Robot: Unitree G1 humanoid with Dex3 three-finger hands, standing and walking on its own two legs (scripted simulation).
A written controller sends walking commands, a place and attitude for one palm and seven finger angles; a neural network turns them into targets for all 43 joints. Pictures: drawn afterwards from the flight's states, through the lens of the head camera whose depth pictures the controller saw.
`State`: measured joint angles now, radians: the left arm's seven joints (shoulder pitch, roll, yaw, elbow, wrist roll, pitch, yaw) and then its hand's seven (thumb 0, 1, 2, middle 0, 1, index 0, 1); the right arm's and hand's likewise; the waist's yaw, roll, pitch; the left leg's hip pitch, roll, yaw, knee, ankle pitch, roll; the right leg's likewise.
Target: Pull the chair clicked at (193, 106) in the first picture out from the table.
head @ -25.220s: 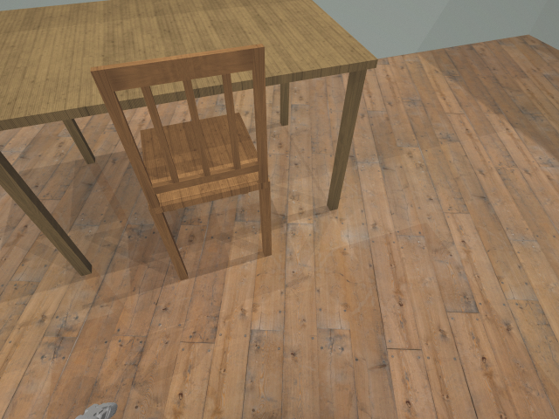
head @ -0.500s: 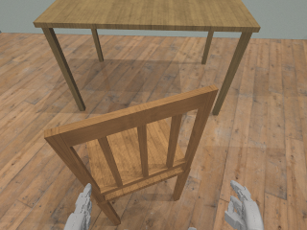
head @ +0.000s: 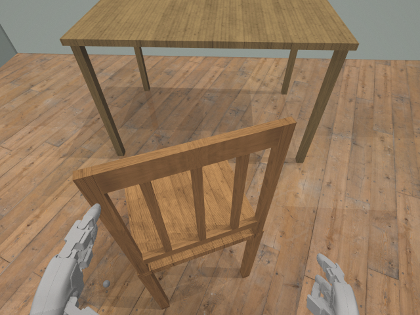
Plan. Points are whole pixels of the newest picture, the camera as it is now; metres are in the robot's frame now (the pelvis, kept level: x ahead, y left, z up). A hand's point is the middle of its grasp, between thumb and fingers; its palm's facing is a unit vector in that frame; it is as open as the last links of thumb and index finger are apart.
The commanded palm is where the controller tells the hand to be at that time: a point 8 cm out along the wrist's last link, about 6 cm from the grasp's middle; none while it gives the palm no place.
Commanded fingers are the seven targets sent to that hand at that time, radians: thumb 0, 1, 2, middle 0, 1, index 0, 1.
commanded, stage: draw the hand back to the body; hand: left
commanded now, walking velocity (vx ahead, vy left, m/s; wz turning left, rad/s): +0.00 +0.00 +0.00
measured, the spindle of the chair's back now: (199, 208) +0.35 +0.05 -0.03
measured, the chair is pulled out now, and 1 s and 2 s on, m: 0.61 0.61 0.61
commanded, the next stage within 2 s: step back with the hand held close in 1.02 s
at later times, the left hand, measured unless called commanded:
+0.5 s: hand (38, 214) +0.21 +0.24 +0.18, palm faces +0.40 -0.81 -0.42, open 11.4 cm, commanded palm +0.16 +0.28 +0.21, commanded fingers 0.00 0.68 0.80 -0.17 -0.25 -0.17 -0.25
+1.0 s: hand (23, 189) +0.23 +0.25 +0.22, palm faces +0.44 -0.79 -0.43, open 7.5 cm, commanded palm +0.18 +0.29 +0.23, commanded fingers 0.00 0.90 0.90 -0.20 -0.30 -0.20 -0.30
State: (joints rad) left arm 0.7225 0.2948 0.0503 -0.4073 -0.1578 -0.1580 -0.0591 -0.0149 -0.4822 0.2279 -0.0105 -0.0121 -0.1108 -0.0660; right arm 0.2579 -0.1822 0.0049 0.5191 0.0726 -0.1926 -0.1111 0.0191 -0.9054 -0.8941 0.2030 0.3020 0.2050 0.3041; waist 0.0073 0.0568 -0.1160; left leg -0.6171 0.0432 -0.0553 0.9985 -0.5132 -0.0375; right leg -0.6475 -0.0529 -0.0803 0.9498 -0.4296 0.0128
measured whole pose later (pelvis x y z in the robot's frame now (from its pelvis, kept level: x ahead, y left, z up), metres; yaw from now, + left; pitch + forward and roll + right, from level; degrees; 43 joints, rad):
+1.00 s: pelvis +0.04 +0.00 +0.06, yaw -1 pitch -4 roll -1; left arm 0.51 0.34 0.33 -0.44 -0.06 -0.05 0.15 0.01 0.88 0.89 -0.21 -0.30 -0.21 -0.30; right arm 0.19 -0.22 0.00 0.65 0.02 -0.14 -0.09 0.02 -0.91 -0.89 0.20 0.30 0.20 0.30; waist 0.05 0.07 0.03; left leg -0.04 0.05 0.00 0.42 -0.31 -0.04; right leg -0.11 -0.03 -0.06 0.43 -0.25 0.01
